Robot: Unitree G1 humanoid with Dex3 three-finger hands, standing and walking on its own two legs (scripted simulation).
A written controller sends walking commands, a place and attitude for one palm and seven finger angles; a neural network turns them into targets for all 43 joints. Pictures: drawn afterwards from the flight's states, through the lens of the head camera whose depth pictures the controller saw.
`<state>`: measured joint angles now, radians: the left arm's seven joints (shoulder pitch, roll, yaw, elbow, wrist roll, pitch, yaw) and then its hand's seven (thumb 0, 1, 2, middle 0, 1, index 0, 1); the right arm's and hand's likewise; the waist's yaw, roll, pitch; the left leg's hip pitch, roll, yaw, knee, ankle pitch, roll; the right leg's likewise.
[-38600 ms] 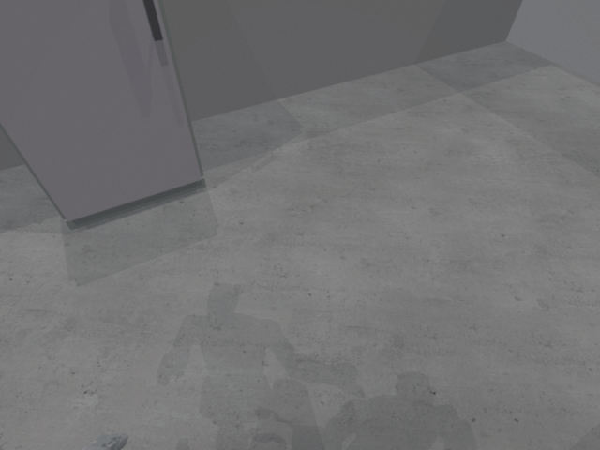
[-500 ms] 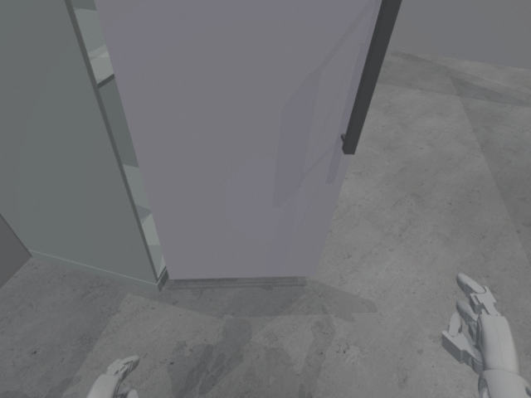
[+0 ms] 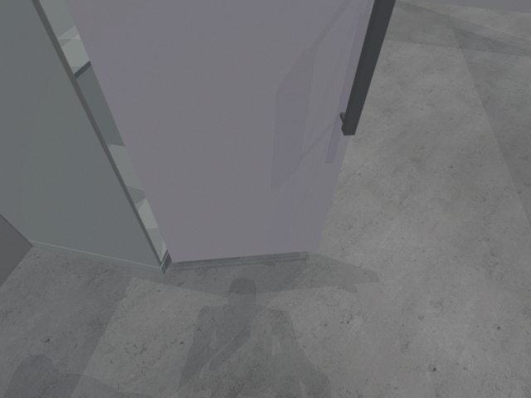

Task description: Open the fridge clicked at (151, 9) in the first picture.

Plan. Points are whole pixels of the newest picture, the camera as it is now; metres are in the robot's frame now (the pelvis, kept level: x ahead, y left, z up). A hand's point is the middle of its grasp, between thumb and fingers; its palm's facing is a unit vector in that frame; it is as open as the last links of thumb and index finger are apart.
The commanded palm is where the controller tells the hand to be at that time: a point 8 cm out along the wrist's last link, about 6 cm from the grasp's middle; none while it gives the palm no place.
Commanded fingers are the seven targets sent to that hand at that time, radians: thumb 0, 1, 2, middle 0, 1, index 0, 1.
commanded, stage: let the arm hang, fingers relaxed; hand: right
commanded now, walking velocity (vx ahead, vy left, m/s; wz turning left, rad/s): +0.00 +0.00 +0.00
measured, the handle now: (363, 56) +0.72 -0.15 +0.16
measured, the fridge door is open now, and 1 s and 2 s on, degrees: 72 72 72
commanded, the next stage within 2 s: look to check the result in 0.48 s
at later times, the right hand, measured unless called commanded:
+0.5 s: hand out of the picture +0.02 -0.18 -0.18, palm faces +0.01 +0.98 -0.18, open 7.3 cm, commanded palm none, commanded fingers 0.00 -0.90 -0.90 0.20 0.30 0.20 0.30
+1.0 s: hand out of the picture +0.02 -0.18 -0.18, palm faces +0.00 +0.98 -0.18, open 7.4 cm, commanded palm none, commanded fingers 0.00 -0.90 -0.90 0.20 0.30 0.20 0.30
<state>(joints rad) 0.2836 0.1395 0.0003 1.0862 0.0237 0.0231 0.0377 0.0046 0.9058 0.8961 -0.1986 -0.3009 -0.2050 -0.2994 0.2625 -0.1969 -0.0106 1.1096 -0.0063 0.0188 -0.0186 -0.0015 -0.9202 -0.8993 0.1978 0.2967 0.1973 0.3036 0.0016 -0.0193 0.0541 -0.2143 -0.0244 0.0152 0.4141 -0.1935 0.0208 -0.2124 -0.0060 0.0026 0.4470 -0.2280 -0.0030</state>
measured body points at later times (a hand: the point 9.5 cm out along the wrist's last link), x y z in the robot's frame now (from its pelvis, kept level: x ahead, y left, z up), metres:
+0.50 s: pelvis +0.00 +0.00 +0.00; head +0.01 +0.00 +0.45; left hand -0.01 +0.21 -0.16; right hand +0.02 -0.23 -0.16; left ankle +0.02 +0.11 -0.74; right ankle +0.01 -0.12 -0.74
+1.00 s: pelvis +0.00 -0.01 +0.00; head +0.02 -0.01 +0.45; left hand -0.01 +0.21 -0.16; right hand +0.02 -0.23 -0.16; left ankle +0.02 +0.11 -0.74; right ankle +0.01 -0.12 -0.74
